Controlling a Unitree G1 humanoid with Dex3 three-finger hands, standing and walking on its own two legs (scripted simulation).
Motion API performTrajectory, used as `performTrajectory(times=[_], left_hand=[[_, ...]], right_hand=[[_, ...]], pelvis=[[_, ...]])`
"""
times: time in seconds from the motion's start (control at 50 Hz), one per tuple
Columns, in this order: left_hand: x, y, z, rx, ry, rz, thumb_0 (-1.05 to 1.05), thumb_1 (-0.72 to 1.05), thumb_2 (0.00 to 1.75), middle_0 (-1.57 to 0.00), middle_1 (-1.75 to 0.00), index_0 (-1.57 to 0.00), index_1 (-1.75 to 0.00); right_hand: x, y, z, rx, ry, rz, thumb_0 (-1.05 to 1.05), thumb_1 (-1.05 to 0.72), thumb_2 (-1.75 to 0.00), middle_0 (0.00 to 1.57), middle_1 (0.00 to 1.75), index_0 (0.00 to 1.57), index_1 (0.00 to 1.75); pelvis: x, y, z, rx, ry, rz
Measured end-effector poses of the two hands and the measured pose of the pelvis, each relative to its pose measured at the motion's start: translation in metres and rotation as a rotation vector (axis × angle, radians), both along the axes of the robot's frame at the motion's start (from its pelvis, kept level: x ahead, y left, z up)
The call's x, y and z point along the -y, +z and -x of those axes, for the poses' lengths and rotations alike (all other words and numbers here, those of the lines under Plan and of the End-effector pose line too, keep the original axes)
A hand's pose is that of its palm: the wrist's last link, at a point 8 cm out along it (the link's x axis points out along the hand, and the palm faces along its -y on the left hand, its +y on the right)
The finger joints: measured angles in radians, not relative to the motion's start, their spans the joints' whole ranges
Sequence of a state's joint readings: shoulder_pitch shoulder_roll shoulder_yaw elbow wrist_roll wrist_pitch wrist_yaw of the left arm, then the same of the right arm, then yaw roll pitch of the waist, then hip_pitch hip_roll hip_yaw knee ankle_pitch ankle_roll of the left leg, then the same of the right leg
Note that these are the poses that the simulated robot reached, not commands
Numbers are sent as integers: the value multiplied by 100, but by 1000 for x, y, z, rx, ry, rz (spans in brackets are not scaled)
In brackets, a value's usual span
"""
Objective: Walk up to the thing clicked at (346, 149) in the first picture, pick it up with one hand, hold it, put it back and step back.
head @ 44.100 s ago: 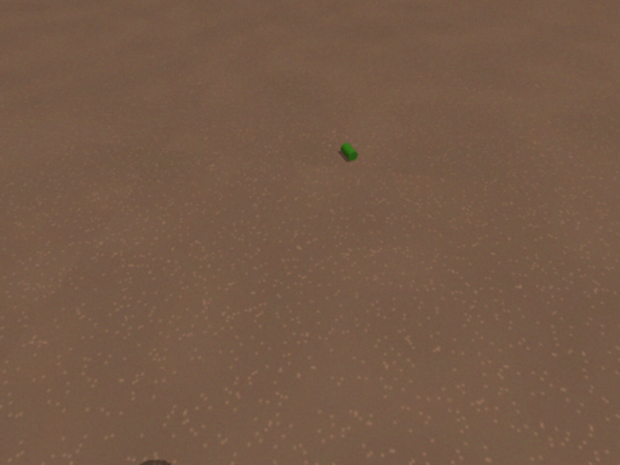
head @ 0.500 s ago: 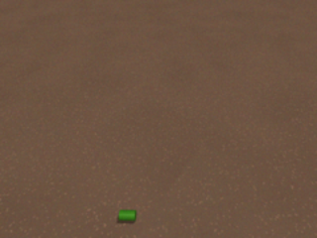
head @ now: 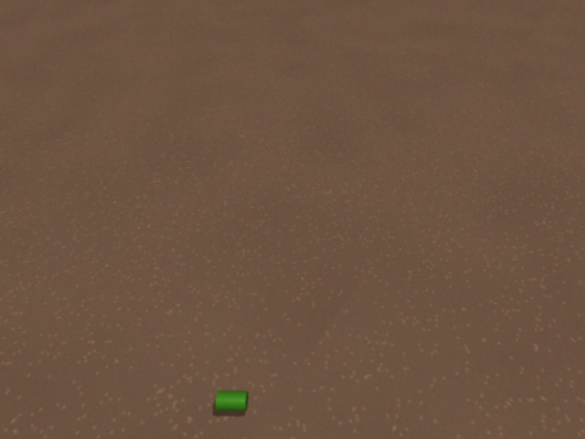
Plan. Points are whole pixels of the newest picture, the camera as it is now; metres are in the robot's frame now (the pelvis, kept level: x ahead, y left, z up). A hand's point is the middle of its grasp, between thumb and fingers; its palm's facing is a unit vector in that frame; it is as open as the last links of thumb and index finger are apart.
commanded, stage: stand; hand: left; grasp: from above
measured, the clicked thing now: (232, 400) +0.43 +0.23 -0.75
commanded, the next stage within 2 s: step back in 0.44 s
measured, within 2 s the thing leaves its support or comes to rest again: neither
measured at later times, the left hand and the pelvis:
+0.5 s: hand out of the picture +0.07 +0.25 -0.16, palm faces +0.01 -0.94 -0.34, open 7.3 cm; pelvis +0.00 +0.00 +0.00, yaw +0 degrees
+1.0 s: hand out of the picture +0.06 +0.32 -0.18, palm faces -0.08 -0.93 -0.35, open 7.3 cm; pelvis -0.08 +0.06 -0.01, yaw -3 degrees
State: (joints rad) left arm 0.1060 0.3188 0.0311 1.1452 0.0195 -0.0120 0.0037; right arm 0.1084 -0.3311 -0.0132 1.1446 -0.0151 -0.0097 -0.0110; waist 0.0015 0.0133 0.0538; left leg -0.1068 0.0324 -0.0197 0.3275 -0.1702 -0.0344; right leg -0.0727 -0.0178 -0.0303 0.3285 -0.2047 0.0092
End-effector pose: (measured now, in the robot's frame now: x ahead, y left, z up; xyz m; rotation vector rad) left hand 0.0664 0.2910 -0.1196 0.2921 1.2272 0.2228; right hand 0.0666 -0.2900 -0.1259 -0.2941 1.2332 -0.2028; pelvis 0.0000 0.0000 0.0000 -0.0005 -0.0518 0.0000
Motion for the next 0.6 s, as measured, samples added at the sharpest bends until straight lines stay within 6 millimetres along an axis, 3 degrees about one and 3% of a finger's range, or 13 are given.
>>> performTrajectory(times=[0.46, 0.6], left_hand=[[-1, 0, 2, -17, -8, -1, 0, 91, 90, -20, -30, -21, -30], [-21, -4, 0, 1, -9, -36, 0, 90, 90, -21, -30, -21, -30]], right_hand=[[4, -2, 9, -30, -7, -4, 0, -91, -90, 20, 30, 20, 30], [11, -4, 8, -22, -15, 32, 0, -91, -90, 21, 30, 20, 30]], pelvis=[[2, 0, -1, -14, -4, -1], [-8, -10, 21, -21, -3, 7]])
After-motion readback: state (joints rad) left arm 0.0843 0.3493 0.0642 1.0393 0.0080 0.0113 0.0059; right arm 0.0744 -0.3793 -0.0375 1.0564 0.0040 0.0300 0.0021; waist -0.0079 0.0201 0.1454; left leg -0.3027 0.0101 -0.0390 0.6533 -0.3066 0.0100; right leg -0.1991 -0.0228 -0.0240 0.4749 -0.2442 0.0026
